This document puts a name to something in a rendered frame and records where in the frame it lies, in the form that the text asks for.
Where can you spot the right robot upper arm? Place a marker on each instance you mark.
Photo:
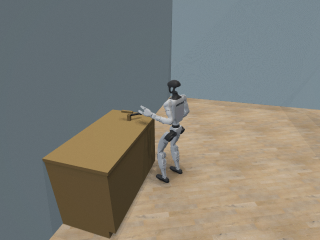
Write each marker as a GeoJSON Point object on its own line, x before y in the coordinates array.
{"type": "Point", "coordinates": [186, 107]}

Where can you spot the tap lever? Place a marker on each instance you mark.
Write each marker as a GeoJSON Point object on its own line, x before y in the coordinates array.
{"type": "Point", "coordinates": [134, 114]}

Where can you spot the robot left forearm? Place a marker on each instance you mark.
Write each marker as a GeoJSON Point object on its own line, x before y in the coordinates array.
{"type": "Point", "coordinates": [163, 120]}

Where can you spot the left robot upper arm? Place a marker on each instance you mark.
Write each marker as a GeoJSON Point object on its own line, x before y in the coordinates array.
{"type": "Point", "coordinates": [168, 108]}

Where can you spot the left robot hand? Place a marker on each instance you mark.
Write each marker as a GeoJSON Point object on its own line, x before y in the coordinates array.
{"type": "Point", "coordinates": [146, 112]}

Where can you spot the counter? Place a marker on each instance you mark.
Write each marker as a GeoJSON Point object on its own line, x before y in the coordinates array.
{"type": "Point", "coordinates": [96, 175]}

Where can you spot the robot left shin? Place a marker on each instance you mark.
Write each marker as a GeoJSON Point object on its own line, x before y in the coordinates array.
{"type": "Point", "coordinates": [162, 164]}

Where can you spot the robot right foot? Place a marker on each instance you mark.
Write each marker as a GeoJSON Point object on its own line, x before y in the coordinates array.
{"type": "Point", "coordinates": [173, 168]}

